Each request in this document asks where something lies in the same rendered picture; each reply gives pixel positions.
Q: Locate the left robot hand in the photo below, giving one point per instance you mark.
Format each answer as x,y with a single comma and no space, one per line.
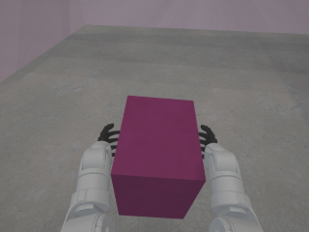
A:
105,134

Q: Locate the robot right forearm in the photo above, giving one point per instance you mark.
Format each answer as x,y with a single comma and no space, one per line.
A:
228,197

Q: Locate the left robot upper arm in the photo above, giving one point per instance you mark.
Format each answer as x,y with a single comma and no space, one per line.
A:
99,222

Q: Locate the robot left forearm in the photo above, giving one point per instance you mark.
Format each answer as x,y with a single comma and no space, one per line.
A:
92,194

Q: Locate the carton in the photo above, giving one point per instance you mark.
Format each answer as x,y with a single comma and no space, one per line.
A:
158,168

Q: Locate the right robot hand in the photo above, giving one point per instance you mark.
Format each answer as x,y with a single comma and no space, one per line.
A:
209,136

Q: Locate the right robot upper arm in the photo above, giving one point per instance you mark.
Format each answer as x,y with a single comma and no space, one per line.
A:
233,224

